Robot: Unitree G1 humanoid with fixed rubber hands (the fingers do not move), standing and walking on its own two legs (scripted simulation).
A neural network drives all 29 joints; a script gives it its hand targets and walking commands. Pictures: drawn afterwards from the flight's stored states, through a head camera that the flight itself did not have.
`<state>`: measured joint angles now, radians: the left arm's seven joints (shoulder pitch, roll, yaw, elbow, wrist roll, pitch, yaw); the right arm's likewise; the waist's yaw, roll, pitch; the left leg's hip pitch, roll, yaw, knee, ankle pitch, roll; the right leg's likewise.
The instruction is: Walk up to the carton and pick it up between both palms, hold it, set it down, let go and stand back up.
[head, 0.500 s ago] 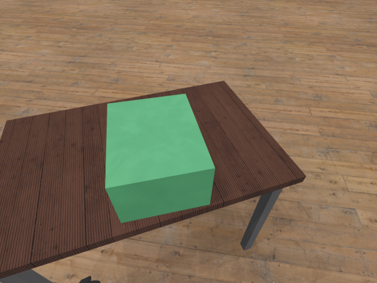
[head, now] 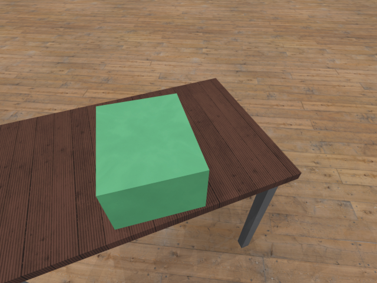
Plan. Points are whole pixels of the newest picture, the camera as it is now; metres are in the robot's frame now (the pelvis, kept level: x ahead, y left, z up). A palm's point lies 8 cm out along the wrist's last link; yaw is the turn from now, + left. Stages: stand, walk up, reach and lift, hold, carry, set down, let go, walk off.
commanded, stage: stand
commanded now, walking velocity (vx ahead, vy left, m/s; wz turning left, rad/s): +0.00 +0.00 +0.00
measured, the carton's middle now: (148, 154) +0.49 +0.10 -0.02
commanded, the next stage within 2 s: none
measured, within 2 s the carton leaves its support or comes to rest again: neither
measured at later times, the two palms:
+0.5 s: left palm out of the picture +0.07 +0.24 -0.12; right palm out of the picture -0.01 -0.26 -0.14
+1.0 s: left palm out of the picture +0.04 +0.22 -0.13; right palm out of the picture -0.04 -0.23 -0.14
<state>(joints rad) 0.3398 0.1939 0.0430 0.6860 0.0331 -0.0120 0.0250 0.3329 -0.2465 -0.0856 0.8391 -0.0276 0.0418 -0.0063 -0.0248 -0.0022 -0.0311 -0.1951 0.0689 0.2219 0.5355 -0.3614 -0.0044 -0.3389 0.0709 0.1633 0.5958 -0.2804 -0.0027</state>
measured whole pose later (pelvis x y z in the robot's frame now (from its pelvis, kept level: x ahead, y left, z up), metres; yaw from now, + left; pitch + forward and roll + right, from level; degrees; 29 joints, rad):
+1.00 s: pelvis +0.02 +0.00 +0.00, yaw -1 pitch +0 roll +1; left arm 0.28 0.14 0.03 1.03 0.02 0.00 0.06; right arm 0.39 -0.16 -0.06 1.06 -0.02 0.04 -0.05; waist -0.03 0.01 0.01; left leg -0.11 0.07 0.22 0.48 -0.36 -0.02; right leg -0.26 0.08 0.16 0.55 -0.29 -0.01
